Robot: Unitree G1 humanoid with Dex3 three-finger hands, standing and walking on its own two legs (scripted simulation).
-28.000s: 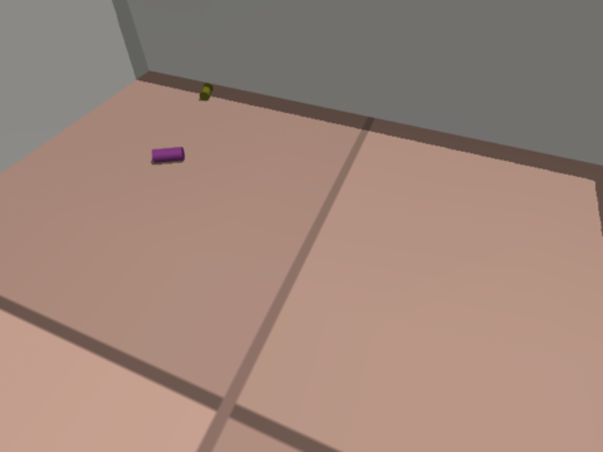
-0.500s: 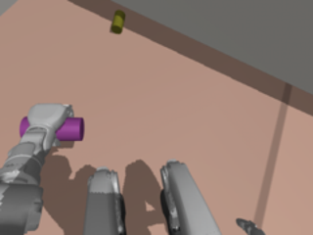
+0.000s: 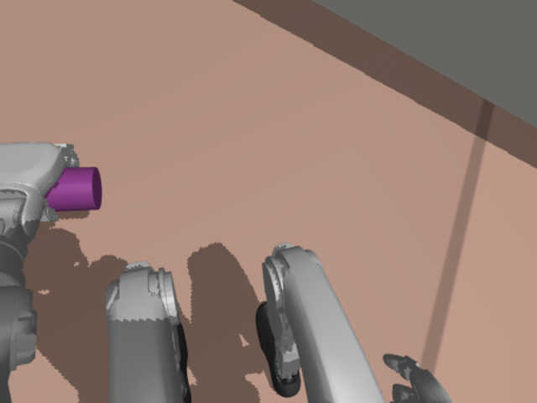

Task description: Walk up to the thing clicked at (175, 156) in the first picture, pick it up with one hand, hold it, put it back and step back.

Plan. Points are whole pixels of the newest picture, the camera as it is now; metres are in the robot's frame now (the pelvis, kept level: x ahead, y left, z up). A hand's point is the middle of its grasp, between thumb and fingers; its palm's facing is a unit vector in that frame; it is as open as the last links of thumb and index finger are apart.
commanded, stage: crouch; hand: left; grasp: from above
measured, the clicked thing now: (43, 190) +0.45 +0.30 -0.19
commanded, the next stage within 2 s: lower in 0.54 s
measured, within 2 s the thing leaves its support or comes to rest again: neither
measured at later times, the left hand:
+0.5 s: hand (55, 190) +0.46 +0.29 -0.22, palm faces -0.46 -0.01 -0.89, open 9.8 cm
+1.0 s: hand (67, 196) +0.46 +0.29 -0.27, palm faces -0.48 -0.03 -0.88, open 9.8 cm
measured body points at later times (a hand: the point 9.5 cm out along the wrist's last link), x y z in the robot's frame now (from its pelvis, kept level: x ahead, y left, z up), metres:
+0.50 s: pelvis -0.01 +0.00 -0.05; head +0.24 +0.07 +0.32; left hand +0.48 +0.29 -0.17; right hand +0.05 -0.27 -0.16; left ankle +0.08 +0.12 -0.37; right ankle +0.08 -0.11 -0.37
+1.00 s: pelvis -0.01 +0.00 -0.08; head +0.25 +0.08 +0.28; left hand +0.48 +0.29 -0.22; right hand +0.04 -0.27 -0.17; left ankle +0.08 +0.12 -0.37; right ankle +0.08 -0.11 -0.37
